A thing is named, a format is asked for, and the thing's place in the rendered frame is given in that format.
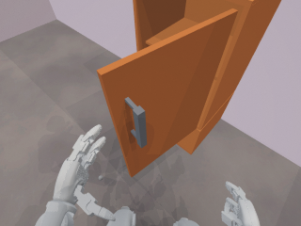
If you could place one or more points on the robot right hand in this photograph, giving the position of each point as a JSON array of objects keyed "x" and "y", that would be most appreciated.
[{"x": 244, "y": 213}]

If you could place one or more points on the left robot thigh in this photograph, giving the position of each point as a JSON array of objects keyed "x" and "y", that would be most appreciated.
[{"x": 124, "y": 217}]

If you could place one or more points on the handle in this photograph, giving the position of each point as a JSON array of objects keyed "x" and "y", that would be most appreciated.
[{"x": 140, "y": 132}]

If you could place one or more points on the robot left hand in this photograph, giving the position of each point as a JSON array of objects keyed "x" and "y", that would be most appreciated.
[{"x": 75, "y": 169}]

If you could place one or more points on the left robot forearm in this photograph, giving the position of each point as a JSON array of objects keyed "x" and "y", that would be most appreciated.
[{"x": 58, "y": 213}]

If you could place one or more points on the cupboard door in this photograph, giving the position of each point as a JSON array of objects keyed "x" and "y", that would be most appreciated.
[{"x": 171, "y": 81}]

